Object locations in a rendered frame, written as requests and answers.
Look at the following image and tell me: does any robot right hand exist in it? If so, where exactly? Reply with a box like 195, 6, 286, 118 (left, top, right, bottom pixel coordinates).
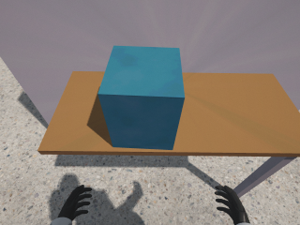
214, 185, 250, 225

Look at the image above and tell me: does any table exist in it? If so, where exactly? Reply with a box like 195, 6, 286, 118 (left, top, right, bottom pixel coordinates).
37, 71, 300, 198

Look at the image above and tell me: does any carton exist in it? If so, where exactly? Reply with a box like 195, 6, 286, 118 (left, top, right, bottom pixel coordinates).
97, 45, 185, 150

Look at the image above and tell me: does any robot left hand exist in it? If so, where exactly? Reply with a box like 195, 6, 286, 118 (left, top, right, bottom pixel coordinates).
58, 185, 92, 221

